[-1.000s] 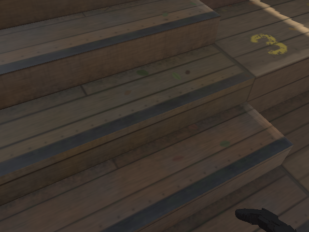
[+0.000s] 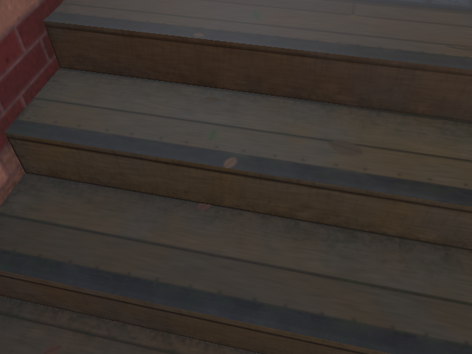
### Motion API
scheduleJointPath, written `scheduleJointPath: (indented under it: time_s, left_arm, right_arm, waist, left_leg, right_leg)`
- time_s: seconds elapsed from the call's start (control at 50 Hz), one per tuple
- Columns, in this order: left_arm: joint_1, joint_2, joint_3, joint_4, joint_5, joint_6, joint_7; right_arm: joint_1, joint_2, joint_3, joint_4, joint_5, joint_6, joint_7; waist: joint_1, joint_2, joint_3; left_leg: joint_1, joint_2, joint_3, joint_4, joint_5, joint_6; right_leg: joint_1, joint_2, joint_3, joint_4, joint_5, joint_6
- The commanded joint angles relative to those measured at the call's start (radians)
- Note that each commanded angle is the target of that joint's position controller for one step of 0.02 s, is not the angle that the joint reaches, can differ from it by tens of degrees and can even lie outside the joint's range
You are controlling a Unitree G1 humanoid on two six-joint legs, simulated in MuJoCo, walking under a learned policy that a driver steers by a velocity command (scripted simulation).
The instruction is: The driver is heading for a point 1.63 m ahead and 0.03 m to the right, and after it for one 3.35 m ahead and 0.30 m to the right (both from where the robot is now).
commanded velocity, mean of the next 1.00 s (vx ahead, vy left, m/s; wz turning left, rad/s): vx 1.00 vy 0.00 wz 0.10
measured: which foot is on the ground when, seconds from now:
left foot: down 0.00-0.24, up 0.26-0.54, down 0.56-0.96, up 0.98-1.00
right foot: up 0.00-0.24, down 0.26-0.56, up 0.58-0.96, down 0.98-1.00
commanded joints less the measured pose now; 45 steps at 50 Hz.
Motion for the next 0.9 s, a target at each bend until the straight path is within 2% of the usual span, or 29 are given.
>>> scheduleJointPath:
  time_s: [0.02,0.08,0.12,0.16,0.2,0.22,0.24,0.26,0.28,0.3,0.32,0.34,0.38,0.42,0.44,0.48,0.5,0.52,0.54,0.56,0.58,0.6,0.62,0.64,0.68,0.74,0.8,0.82,0.9]
  left_arm:
    - [-0.213,-0.081,-0.076,-0.288,0.038,-0.028,0.018]
    - [-0.385,-0.127,-0.102,-0.382,0.023,0.013,0.054]
    - [-0.516,-0.135,-0.126,-0.463,0.031,0.025,0.063]
    - [-0.363,-0.065,-0.105,-0.427,-0.002,0.044,0.068]
    - [-0.071,0.046,-0.034,-0.347,-0.015,0.056,0.116]
    - [0.108,0.130,0.001,-0.314,-0.016,0.041,0.112]
    - [0.195,0.164,0.029,-0.224,-0.084,0.027,0.104]
    - [0.188,0.151,0.033,-0.111,-0.079,0.031,0.097]
    - [0.112,0.168,0.031,-0.102,-0.025,0.042,0.085]
    - [0.086,0.111,0.037,-0.109,0.015,0.041,0.077]
    - [-0.022,0.005,0.009,-0.086,0.010,0.017,0.067]
    - [0.030,-0.035,0.006,-0.009,-0.007,-0.005,0.045]
    - [0.209,-0.066,-0.003,0.181,-0.030,-0.042,0.033]
    - [0.186,-0.129,-0.026,0.260,-0.038,-0.045,0.031]
    - [0.259,-0.102,-0.021,0.300,-0.034,-0.048,0.034]
    - [0.254,0.016,-0.006,0.328,-0.078,-0.050,0.041]
    - [0.131,0.094,0.012,0.260,-0.096,-0.046,0.051]
    - [0.184,0.197,0.029,0.216,-0.128,-0.089,0.048]
    - [0.073,0.410,0.087,0.167,-0.155,-0.129,0.021]
    - [-0.009,0.378,0.097,0.138,-0.130,-0.139,0.009]
    - [0.065,0.207,0.064,0.087,-0.134,-0.126,-0.022]
    - [0.007,0.232,0.084,0.028,-0.085,-0.107,-0.019]
    - [-0.023,0.100,0.069,-0.033,-0.091,-0.074,0.000]
    - [-0.044,0.032,0.040,-0.084,-0.062,-0.044,0.017]
    - [-0.039,-0.122,-0.022,-0.111,-0.022,0.005,0.012]
    - [-0.053,-0.157,-0.041,-0.138,-0.068,0.070,0.024]
    - [-0.276,-0.185,-0.071,-0.255,-0.067,0.113,0.059]
    - [-0.302,-0.116,-0.066,-0.265,-0.083,0.124,0.052]
    - [-0.094,-0.029,-0.035,-0.144,-0.036,0.134,0.031]
  right_arm:
    - [0.157,-0.141,-0.053,0.046,-0.026,-0.046,-0.008]
    - [0.220,-0.097,-0.032,0.136,-0.033,-0.090,0.003]
    - [0.219,-0.105,-0.032,0.170,-0.013,-0.107,0.008]
    - [0.025,-0.120,-0.045,0.080,0.014,-0.092,-0.025]
    - [0.016,-0.305,-0.115,0.040,0.063,-0.131,-0.013]
    - [-0.031,-0.343,-0.147,-0.008,0.055,-0.155,-0.007]
    - [-0.182,-0.269,-0.137,-0.038,-0.011,-0.181,0.006]
    - [-0.275,-0.069,-0.085,-0.074,-0.054,-0.203,0.024]
    - [-0.032,0.053,-0.056,-0.115,-0.039,-0.196,0.020]
    - [-0.009,-0.009,-0.056,-0.113,-0.032,-0.158,0.017]
    - [-0.030,0.022,-0.039,-0.136,-0.049,-0.112,0.002]
    - [-0.157,0.073,-0.012,-0.170,-0.073,-0.081,-0.009]
    - [-0.324,0.137,0.035,-0.224,-0.049,-0.066,-0.007]
    - [-0.461,0.159,0.069,-0.320,-0.026,-0.059,-0.001]
    - [-0.500,0.165,0.075,-0.350,-0.036,-0.051,0.000]
    - [-0.442,0.114,0.082,-0.382,-0.045,-0.052,0.001]
    - [-0.290,0.055,0.076,-0.324,-0.037,-0.062,0.017]
    - [-0.088,0.019,0.052,-0.258,0.000,-0.060,0.002]
    - [0.219,-0.049,-0.003,-0.228,-0.011,-0.029,-0.029]
    - [0.275,-0.139,-0.052,-0.162,-0.054,-0.009,-0.035]
    - [0.249,-0.274,-0.087,-0.167,-0.084,-0.032,-0.030]
    - [0.255,-0.212,-0.084,-0.161,-0.099,-0.022,-0.021]
    - [0.104,-0.189,-0.079,-0.103,-0.077,-0.044,-0.015]
    - [0.075,-0.117,-0.063,-0.028,-0.056,-0.071,-0.014]
    - [0.115,0.035,-0.025,0.114,-0.042,-0.098,-0.018]
    - [0.119,0.124,0.006,0.216,-0.046,-0.133,0.002]
    - [0.095,0.071,0.018,0.273,-0.044,-0.146,0.014]
    - [0.051,0.029,0.021,0.250,-0.037,-0.141,0.001]
    - [0.029,-0.205,-0.009,0.177,0.033,-0.153,-0.041]
  waist:
    - [-0.018,-0.014,0.077]
    - [-0.008,0.013,0.170]
    - [0.014,-0.037,0.221]
    - [0.112,-0.033,0.072]
    - [0.248,-0.016,-0.280]
    - [0.331,-0.099,-0.439]
    - [0.397,-0.149,-0.391]
    - [0.324,-0.282,-0.163]
    - [0.071,-0.270,-0.201]
    - [0.094,-0.214,-0.314]
    - [-0.016,-0.131,-0.149]
    - [0.026,0.023,-0.008]
    - [0.040,0.054,0.236]
    - [-0.022,-0.011,0.334]
    - [-0.004,-0.090,0.312]
    - [-0.097,-0.091,0.225]
    - [-0.177,-0.001,0.060]
    - [-0.199,0.033,-0.157]
    - [-0.433,-0.106,-0.351]
    - [-0.437,-0.023,-0.464]
    - [-0.345,0.313,-0.641]
    - [-0.332,0.119,-0.665]
    - [-0.206,0.080,-0.450]
    - [-0.154,-0.021,-0.217]
    - [-0.038,-0.039,-0.025]
    - [0.063,0.049,0.108]
    - [0.131,0.054,0.229]
    - [0.147,0.035,0.261]
    - [0.217,0.065,-0.048]
  left_leg:
    - [0.437,0.247,-0.634,-0.642,0.386,0.168]
    - [0.273,0.253,-0.516,-0.722,0.373,0.107]
    - [0.086,0.187,-0.394,-0.861,0.342,0.062]
    - [-0.277,0.166,-0.297,-1.000,0.962,0.100]
    - [-0.071,0.228,-0.334,-0.578,1.879,0.051]
    - [0.105,0.194,-0.355,-0.183,1.971,-0.032]
    - [0.158,0.118,-0.315,0.202,1.441,-0.051]
    - [-0.120,0.027,-0.239,0.492,0.354,-0.055]
    - [-0.433,0.070,-0.251,0.726,0.216,-0.053]
    - [-0.516,0.099,-0.174,0.966,0.192,-0.066]
    - [-0.605,0.146,-0.163,1.141,0.260,-0.067]
    - [-0.731,0.137,-0.137,1.222,0.171,-0.045]
    - [-0.901,0.098,-0.128,1.180,-0.027,-0.002]
    - [-0.750,0.116,-0.071,0.813,-0.157,0.017]
    - [-0.679,0.096,0.006,0.783,-0.194,0.012]
    - [-0.509,0.194,0.120,0.534,-0.175,0.006]
    - [0.064,0.157,0.203,0.204,0.062,-0.012]
    - [0.616,0.080,0.192,0.115,0.275,-0.051]
    - [0.943,0.071,0.093,0.000,0.316,-0.080]
    - [0.953,0.205,-0.165,-0.138,0.393,0.000]
    - [0.947,0.597,-0.683,-0.384,0.597,0.187]
    - [0.885,0.568,-0.771,-0.490,0.412,0.182]
    - [0.783,0.548,-0.685,-0.542,0.179,0.141]
    - [0.664,0.531,-0.588,-0.580,0.121,0.114]
    - [0.489,0.459,-0.364,-0.632,0.182,0.044]
    - [0.308,0.509,-0.147,-0.784,0.214,-0.027]
    - [0.108,0.468,0.067,-0.963,0.134,-0.087]
    - [-0.025,0.436,0.171,-1.070,0.263,-0.072]
    - [0.245,0.409,0.360,-0.935,1.652,-0.020]
  right_leg:
    - [-0.727,0.075,0.003,0.467,-0.170,-0.013]
    - [-0.824,0.063,-0.023,0.546,-0.404,-0.043]
    - [-0.667,0.023,-0.055,0.078,-0.471,-0.057]
    - [0.138,0.048,-0.190,-0.373,-0.238,-0.026]
    - [0.589,0.081,-0.002,-0.537,-0.337,-0.063]
    - [0.672,0.009,0.134,-0.870,-0.434,-0.089]
    - [0.658,0.014,0.089,-1.132,-0.251,-0.069]
    - [0.688,-0.040,0.064,-1.221,0.282,-0.109]
    - [0.826,-0.293,0.382,-1.126,1.009,-0.137]
    - [0.864,-0.382,0.593,-1.255,0.674,-0.256]
    - [0.728,-0.387,0.552,-1.346,0.332,-0.231]
    - [0.677,-0.305,0.462,-1.404,0.141,-0.184]
    - [0.568,-0.169,0.166,-1.497,0.244,-0.100]
    - [0.361,-0.092,-0.059,-1.646,0.485,-0.002]
    - [0.342,-0.097,-0.081,-1.729,0.685,-0.014]
    - [0.353,-0.090,-0.118,-1.796,0.961,-0.059]
    - [0.138,-0.026,-0.169,-1.774,1.193,-0.089]
    - [-0.009,-0.086,-0.056,-1.676,1.420,-0.150]
    - [0.024,-0.138,-0.015,-1.399,1.727,-0.163]
    - [0.057,-0.084,0.054,-0.964,1.255,-0.096]
    - [-0.006,0.195,0.063,-0.204,0.009,-0.053]
    - [-0.071,0.210,0.170,0.098,0.044,-0.062]
    - [-0.257,0.138,0.120,0.165,0.069,-0.053]
    - [-0.405,0.075,0.062,0.200,-0.012,-0.075]
    - [-0.539,0.042,0.068,0.376,-0.113,-0.126]
    - [-0.649,0.031,0.116,0.381,-0.269,-0.137]
    - [-0.698,0.040,0.046,0.283,-0.263,-0.166]
    - [-0.521,0.035,-0.023,0.002,-0.176,-0.146]
    - [0.034,0.099,-0.261,-0.253,-0.111,-0.162]
Velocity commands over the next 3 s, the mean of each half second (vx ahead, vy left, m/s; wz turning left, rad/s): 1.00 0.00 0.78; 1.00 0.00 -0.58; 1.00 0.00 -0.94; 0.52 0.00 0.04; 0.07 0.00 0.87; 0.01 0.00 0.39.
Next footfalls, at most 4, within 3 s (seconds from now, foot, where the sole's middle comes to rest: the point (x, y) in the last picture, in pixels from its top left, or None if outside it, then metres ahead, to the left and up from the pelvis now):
0.26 right None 0.29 -0.14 -0.56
0.56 left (171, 251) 0.63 0.20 -0.41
0.98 right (233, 123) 0.92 0.06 -0.26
1.32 left None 1.37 0.15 -0.12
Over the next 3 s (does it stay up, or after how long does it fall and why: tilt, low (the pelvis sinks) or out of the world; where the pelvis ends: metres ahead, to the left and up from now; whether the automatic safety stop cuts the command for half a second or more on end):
stays up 1.92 -0.17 0.66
